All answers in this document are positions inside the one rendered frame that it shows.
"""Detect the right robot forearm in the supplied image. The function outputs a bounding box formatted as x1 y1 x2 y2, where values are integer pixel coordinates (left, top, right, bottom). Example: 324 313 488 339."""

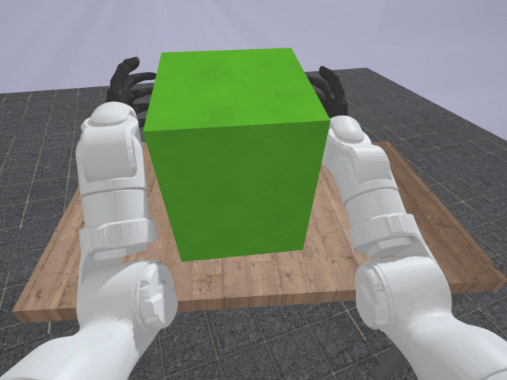
322 116 452 310

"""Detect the right robot hand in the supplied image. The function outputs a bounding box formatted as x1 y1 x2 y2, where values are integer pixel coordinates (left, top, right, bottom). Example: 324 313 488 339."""
307 66 348 118

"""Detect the robot right upper arm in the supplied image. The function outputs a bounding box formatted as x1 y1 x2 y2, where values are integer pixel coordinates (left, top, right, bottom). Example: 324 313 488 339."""
355 253 507 380

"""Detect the robot left upper arm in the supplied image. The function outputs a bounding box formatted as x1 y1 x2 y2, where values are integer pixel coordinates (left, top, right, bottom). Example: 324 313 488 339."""
0 260 178 380

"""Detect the left robot forearm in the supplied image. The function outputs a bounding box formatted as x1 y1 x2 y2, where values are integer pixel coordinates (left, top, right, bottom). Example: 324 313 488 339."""
76 101 158 323

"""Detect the carton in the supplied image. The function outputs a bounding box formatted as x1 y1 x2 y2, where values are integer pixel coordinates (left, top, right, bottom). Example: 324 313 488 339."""
143 47 330 262

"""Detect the table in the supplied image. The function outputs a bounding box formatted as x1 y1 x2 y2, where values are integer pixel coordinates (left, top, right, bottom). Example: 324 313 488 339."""
12 142 507 380

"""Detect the left robot hand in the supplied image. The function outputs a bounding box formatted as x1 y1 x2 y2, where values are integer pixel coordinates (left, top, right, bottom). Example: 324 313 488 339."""
105 57 156 127

